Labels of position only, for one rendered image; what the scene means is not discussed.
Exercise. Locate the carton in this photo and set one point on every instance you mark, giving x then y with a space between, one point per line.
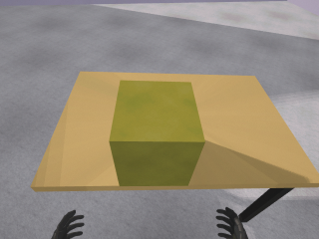
156 137

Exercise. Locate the left robot hand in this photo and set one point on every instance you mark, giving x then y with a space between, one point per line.
63 228

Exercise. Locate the table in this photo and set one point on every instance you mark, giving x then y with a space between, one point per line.
248 144

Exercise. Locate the right robot hand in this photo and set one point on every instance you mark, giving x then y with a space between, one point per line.
236 228

